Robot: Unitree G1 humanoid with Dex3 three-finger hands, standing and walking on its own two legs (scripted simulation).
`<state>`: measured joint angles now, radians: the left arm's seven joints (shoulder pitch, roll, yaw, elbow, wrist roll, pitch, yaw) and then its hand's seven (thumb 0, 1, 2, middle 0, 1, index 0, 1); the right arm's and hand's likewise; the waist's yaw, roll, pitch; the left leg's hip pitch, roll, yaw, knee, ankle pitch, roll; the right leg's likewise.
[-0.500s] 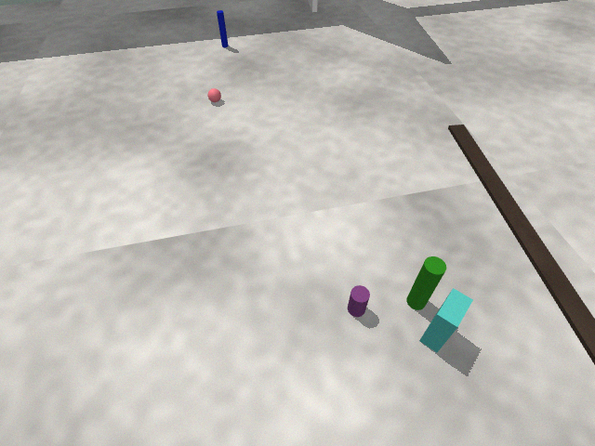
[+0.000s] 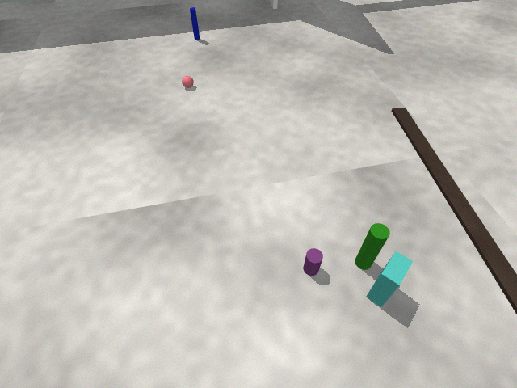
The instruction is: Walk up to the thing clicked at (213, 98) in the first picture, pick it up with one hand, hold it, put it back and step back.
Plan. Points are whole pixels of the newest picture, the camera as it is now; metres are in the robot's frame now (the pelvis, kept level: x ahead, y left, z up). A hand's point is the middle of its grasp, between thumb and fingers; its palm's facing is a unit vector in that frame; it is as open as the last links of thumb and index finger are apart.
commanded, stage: stand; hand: left
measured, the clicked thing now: (187, 81) +2.06 +0.53 -0.74
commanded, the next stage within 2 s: walk up in 0.62 s
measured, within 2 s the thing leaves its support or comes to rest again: neither
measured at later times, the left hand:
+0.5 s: hand out of the picture +0.08 +0.25 -0.16, palm faces -0.04 -0.94 -0.34, open 7.4 cm
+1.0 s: hand out of the picture +0.09 +0.39 -0.18, palm faces +0.09 -0.91 -0.41, open 7.4 cm
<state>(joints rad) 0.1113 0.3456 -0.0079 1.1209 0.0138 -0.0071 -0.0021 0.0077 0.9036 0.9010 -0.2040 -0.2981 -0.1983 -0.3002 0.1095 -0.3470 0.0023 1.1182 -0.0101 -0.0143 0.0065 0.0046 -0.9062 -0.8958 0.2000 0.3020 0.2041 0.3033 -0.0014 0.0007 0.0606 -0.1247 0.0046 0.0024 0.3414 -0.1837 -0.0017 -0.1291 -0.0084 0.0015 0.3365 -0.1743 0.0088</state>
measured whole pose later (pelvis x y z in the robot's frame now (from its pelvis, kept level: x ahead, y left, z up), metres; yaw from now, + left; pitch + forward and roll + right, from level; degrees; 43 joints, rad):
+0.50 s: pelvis +0.01 +0.00 +0.00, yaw +0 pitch -2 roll +0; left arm 0.11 0.35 -0.01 1.12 0.01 -0.01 0.00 0.01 0.90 0.90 -0.20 -0.30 -0.20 -0.30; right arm 0.11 -0.35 0.00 1.12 -0.01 -0.02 0.01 0.00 -0.91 -0.90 0.20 0.30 0.20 0.30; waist 0.00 0.00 0.06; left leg -0.11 0.00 0.00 0.33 -0.19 0.00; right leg -0.12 -0.01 0.00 0.33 -0.18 0.01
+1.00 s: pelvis +0.10 +0.08 -0.03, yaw +6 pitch -2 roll +0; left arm 0.27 0.51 0.08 1.05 0.05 -0.02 -0.07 0.01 0.90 0.90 -0.21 -0.30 -0.20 -0.30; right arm 0.19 -0.47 -0.13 0.98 -0.03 -0.06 0.11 0.01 -0.91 -0.90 0.20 0.30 0.20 0.30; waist 0.03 -0.05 0.00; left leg -0.38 0.07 0.06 0.63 -0.22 0.00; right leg -0.05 -0.15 -0.07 0.60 -0.49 -0.03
